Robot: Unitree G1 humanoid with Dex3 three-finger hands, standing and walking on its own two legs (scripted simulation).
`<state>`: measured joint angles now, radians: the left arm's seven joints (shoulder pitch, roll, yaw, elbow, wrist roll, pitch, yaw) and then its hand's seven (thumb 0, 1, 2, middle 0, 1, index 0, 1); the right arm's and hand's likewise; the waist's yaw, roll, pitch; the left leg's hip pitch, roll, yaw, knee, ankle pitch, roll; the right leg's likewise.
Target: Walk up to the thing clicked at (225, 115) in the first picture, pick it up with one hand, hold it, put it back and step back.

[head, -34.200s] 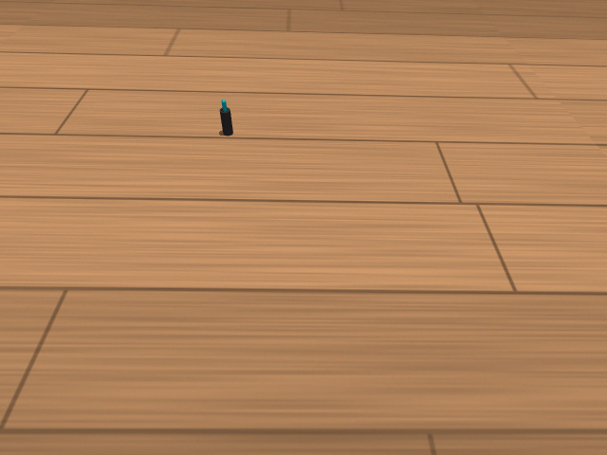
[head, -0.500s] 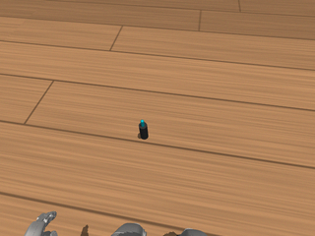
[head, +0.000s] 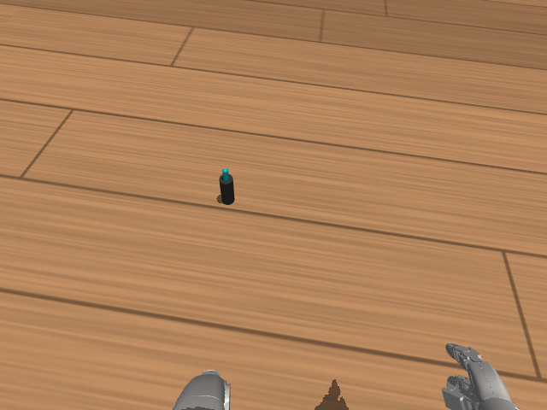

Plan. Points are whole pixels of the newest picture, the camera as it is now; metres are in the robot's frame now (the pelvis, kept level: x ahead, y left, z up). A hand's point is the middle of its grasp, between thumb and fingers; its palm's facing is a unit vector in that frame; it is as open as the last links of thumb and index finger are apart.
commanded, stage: step back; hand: left
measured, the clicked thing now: (226, 185) +0.97 +0.22 -0.65
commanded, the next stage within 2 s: stand in 1.12 s
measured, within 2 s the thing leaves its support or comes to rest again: neither
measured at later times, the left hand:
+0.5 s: hand out of the picture +0.01 +0.28 -0.13, palm faces +0.09 -0.92 -0.38, open 7.4 cm
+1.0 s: hand out of the picture +0.08 +0.27 -0.13, palm faces +0.15 -0.91 -0.39, open 7.4 cm
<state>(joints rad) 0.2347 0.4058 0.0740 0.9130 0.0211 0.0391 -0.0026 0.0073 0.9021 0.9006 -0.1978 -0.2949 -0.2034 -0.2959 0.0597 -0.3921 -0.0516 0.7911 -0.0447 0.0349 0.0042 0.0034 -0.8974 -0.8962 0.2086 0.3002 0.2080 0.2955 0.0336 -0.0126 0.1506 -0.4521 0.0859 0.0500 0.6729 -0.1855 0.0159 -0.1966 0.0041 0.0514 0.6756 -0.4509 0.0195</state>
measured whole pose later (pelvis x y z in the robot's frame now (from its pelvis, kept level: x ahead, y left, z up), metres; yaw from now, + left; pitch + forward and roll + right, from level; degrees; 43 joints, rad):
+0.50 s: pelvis -0.03 +0.00 +0.02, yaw +6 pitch -3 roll +1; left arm 0.23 0.40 0.06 0.94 0.02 0.01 -0.02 0.01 0.90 0.90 -0.20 -0.29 -0.20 -0.30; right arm 0.27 -0.34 -0.07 0.97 -0.04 -0.03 0.03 0.01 -0.90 -0.90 0.21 0.30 0.21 0.30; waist 0.00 -0.03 0.06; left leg -0.18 -0.01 -0.02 0.53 -0.31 0.02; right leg -0.39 -0.04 0.01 0.94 -0.47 -0.03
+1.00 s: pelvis +0.01 -0.01 +0.01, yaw +8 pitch -2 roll +2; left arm 0.09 0.37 0.05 0.99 0.02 -0.01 0.00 0.01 0.90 0.90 -0.20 -0.30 -0.21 -0.30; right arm 0.18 -0.36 -0.05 1.05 -0.03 0.01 0.00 0.00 -0.90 -0.90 0.20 0.30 0.20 0.29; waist 0.02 -0.02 0.10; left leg -0.25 -0.01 0.00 0.62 -0.33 -0.02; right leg -0.35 -0.09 -0.05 0.70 -0.31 0.01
